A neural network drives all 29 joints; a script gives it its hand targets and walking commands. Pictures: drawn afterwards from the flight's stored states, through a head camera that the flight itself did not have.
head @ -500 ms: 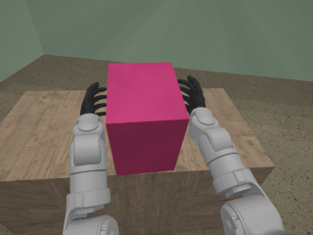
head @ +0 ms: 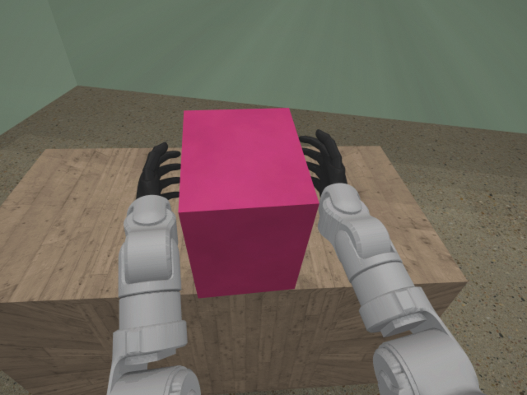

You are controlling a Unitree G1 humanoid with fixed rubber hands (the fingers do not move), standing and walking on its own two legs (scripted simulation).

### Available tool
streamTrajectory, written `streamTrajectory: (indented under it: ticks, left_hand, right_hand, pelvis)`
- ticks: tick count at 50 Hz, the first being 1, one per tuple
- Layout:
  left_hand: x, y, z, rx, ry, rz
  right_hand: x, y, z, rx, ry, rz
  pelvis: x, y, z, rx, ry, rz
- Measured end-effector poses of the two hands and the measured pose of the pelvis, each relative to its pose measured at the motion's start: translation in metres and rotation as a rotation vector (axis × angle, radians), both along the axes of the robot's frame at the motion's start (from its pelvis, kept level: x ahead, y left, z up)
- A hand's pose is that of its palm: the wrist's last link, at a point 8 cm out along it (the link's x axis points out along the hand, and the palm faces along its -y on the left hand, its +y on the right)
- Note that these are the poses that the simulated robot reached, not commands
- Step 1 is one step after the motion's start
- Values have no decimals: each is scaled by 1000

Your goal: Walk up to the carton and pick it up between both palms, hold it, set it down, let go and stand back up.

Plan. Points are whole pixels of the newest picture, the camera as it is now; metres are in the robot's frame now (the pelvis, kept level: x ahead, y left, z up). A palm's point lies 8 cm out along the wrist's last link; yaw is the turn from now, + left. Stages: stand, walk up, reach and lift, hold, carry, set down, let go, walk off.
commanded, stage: hold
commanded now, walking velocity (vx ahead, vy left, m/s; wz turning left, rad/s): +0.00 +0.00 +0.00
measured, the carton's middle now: (242, 205) +0.39 +0.01 +0.12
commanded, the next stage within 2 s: set down in 0.26 s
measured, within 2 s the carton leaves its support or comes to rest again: neither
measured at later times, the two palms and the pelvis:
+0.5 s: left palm (148, 193) +0.35 +0.14 +0.19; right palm (328, 178) +0.36 -0.11 +0.19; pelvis +0.00 +0.00 +0.00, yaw -1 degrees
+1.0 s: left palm (162, 213) +0.38 +0.13 +0.13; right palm (321, 190) +0.39 -0.12 +0.14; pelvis +0.01 -0.01 +0.00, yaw -1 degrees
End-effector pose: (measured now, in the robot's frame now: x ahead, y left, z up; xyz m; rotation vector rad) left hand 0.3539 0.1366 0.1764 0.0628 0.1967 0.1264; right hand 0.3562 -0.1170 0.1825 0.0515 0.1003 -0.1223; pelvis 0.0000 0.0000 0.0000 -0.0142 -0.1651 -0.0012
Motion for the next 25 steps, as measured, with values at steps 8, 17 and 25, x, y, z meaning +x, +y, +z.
streamTrajectory:
  ticks: [8,17,25]
  left_hand:
    - [-2,1,2,-2,-2,4]
    - [-3,2,3,-3,-1,4]
    - [0,4,10,2,-46,15]
  right_hand:
    - [-1,1,1,3,-2,2]
    - [-2,2,2,7,-3,2]
    - [3,4,9,6,-55,8]
  pelvis:
    - [0,-1,0,1,-4,-1]
    - [-3,-1,0,2,-1,-1]
    - [-3,-2,0,5,-5,-12]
